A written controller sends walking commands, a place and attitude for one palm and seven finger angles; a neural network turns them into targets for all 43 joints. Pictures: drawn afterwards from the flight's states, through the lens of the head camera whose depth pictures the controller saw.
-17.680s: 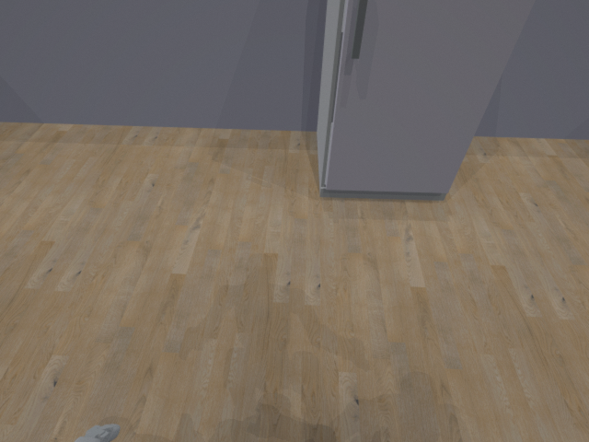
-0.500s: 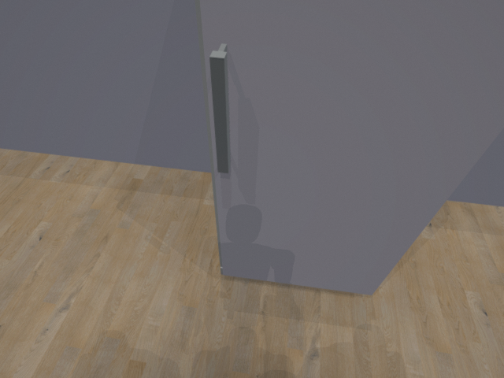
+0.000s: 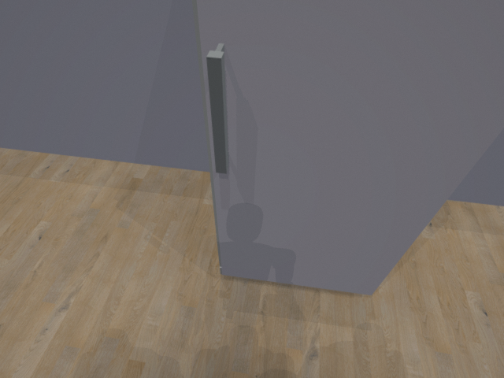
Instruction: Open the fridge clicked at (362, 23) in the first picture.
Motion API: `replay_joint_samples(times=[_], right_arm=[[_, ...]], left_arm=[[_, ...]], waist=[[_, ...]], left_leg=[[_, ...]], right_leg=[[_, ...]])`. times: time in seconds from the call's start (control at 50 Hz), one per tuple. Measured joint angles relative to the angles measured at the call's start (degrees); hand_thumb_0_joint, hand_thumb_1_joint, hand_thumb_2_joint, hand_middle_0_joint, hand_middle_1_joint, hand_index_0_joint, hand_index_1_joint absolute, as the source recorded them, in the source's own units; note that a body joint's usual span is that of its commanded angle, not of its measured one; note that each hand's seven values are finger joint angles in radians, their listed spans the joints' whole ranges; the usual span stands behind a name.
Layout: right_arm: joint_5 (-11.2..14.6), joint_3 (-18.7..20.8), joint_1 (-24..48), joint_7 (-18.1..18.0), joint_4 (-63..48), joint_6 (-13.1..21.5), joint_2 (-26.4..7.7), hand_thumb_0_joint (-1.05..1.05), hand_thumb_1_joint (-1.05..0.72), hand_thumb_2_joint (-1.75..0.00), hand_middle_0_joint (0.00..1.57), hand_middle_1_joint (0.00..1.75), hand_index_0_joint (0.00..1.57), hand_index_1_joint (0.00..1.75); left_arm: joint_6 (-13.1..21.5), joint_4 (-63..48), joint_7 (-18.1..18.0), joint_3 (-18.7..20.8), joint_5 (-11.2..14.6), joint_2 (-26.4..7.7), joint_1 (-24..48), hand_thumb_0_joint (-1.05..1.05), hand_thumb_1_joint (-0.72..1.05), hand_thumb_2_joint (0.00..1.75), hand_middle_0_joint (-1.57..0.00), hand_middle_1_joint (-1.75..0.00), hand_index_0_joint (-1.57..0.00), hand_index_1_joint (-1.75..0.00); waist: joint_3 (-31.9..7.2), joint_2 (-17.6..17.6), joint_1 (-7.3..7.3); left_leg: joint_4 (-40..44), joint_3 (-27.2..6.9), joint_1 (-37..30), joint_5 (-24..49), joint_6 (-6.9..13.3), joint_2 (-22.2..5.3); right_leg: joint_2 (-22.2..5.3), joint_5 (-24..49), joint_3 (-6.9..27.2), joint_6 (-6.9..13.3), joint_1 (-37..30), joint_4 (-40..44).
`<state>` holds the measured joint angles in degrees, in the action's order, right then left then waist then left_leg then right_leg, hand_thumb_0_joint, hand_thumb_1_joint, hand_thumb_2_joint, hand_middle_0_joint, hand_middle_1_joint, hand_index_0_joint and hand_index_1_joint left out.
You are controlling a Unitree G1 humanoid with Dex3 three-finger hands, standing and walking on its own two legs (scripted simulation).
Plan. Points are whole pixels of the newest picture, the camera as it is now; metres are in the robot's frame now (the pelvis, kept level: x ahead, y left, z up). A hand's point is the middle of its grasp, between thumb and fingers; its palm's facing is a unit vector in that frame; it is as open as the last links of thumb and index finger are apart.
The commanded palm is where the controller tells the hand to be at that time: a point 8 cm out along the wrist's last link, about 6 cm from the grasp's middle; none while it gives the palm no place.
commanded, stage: look again from close up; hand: left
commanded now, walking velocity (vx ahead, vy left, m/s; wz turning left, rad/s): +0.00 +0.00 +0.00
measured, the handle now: (221, 115) +0.58 +0.11 +0.11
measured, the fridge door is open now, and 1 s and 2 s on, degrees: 0 0 0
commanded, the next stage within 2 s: shuffle to correct the standing spot in 0.72 s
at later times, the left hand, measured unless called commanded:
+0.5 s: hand out of the picture -0.01 +0.16 -0.18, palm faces +0.04 -0.98 -0.18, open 7.4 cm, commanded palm none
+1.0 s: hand out of the picture -0.01 +0.16 -0.18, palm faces +0.04 -0.98 -0.17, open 7.4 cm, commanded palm none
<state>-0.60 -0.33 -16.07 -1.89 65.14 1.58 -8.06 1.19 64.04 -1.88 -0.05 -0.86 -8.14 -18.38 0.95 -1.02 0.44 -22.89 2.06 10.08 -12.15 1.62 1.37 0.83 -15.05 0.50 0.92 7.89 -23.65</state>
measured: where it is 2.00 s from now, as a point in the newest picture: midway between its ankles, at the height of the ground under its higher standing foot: outside the picture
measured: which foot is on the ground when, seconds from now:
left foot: down 0.00-1.00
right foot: down 0.00-1.00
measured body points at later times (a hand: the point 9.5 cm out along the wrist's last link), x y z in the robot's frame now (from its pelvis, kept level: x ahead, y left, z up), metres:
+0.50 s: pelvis +0.00 -0.01 +0.00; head +0.01 +0.00 +0.45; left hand -0.01 +0.21 -0.16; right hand +0.01 -0.23 -0.16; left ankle +0.00 +0.10 -0.74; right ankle -0.03 -0.11 -0.74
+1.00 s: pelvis +0.01 -0.01 +0.00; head +0.01 -0.01 +0.45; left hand -0.01 +0.21 -0.17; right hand +0.01 -0.24 -0.16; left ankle +0.00 +0.10 -0.74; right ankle -0.03 -0.11 -0.74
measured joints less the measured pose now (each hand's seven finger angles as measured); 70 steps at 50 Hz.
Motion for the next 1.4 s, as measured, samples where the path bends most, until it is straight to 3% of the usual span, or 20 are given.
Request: replay_joint_samples(times=[0.9,1.12,1.18,1.24,1.28,1.32,1.36,1.38,1.4], right_arm=[[-0.2,0.0,1.3,0.0,0.1,-0.1,-0.8,0.0,-0.9,-0.9,0.2,0.3,0.19,0.3],[-0.5,1.4,-2.8,0.5,-0.4,-0.6,-0.1,0.0,-0.9,-0.9,0.2,0.3,0.19,0.3],[-0.6,1.5,-3.9,0.6,0.1,-0.8,0.0,0.0,-0.9,-0.9,0.2,0.3,0.19,0.3],[-0.6,1.6,-3.0,0.8,0.3,-1.1,0.2,0.0,-0.9,-0.9,0.2,0.3,0.19,0.3],[-0.4,1.8,-1.3,1.0,-0.3,-1.2,0.2,0.0,-0.91,-0.9,0.2,0.3,0.19,0.3],[-0.3,2.1,1.0,1.0,-1.4,-1.0,0.1,0.01,-0.91,-0.9,0.2,0.3,0.19,0.3],[-0.1,2.2,3.2,0.7,-3.0,-0.1,-0.2,0.01,-0.92,-0.9,0.2,0.3,0.19,0.3],[-0.2,2.2,4.0,0.5,-4.0,0.8,-0.7,0.01,-0.92,-0.9,0.2,0.3,0.19,0.3],[-0.2,2.1,5.0,0.1,-4.5,1.6,-0.6,0.01,-0.92,-0.9,0.2,0.3,0.19,0.3]], left_arm=[[0.0,0.2,0.1,0.5,0.0,-0.9,0.6,0.0,0.91,0.9,-0.2,-0.3,-0.2,-0.3],[-0.7,0.2,1.7,2.0,-0.7,0.4,-4.0,0.0,0.91,0.9,-0.2,-0.3,-0.2,-0.3],[0.4,0.1,1.4,2.5,-0.6,0.8,-4.9,0.0,0.91,0.9,-0.2,-0.3,-0.2,-0.3],[1.4,0.2,0.6,2.8,-0.8,1.1,-6.2,0.0,0.91,0.9,-0.2,-0.3,-0.2,-0.3],[1.7,0.5,0.3,2.9,-1.0,1.4,-7.4,0.0,0.91,0.9,-0.2,-0.3,-0.2,-0.3],[1.6,1.3,0.3,2.8,-1.0,1.7,-8.7,0.0,0.91,0.9,-0.2,-0.3,-0.2,-0.3],[0.9,2.4,0.4,2.6,-0.8,2.1,-9.8,0.0,0.91,0.9,-0.2,-0.3,-0.2,-0.3],[0.5,2.9,0.4,2.5,-0.6,2.6,-10.5,0.0,0.91,0.9,-0.2,-0.3,-0.2,-0.3],[0.0,3.6,0.4,2.3,-0.1,2.8,-10.5,0.0,0.91,0.9,-0.2,-0.3,-0.2,-0.3]], waist=[[-0.2,0.2,0.27],[-1.9,0.5,0.54],[-1.4,0.9,0.55],[-0.3,0.0,1.69],[0.6,-0.8,2.59],[1.3,-1.6,3.04],[2.1,-2.3,2.74],[2.3,-1.8,2.52],[2.5,-2.0,2.25]], left_leg=[[-0.3,-0.5,-0.5,-0.4,-1.1,-0.9],[-7.7,1.5,1.1,-7.4,-1.5,-2.4],[-16.7,1.9,4.5,-11.6,-1.3,-3.5],[-26.9,2.7,9.5,-15.3,-1.4,-3.8],[-27.9,3.4,12.0,-16.1,-1.6,-4.2],[-24.4,3.7,13.4,-13.7,-1.8,-4.5],[-16.3,4.2,12.2,-6.3,-1.9,-4.5],[-12.4,4.2,10.9,0.0,-1.4,-5.0],[-13.2,4.9,10.6,0.4,-0.7,-5.2]], right_leg=[[1.0,-0.3,-0.4,1.0,-0.7,0.1],[2.3,-6.3,1.5,2.0,1.5,-7.1],[2.8,-7.3,0.1,2.5,-0.2,-6.1],[2.5,-7.4,-0.4,2.4,-2.9,-3.6],[2.0,-7.4,0.1,2.0,-4.7,-1.9],[1.4,-7.8,1.0,1.4,-6.1,-1.1],[0.7,-9.5,1.9,0.5,-6.7,-2.7],[1.0,-10.8,2.3,0.1,-5.9,-5.9],[0.7,-12.1,2.2,-0.2,-3.8,-11.6]])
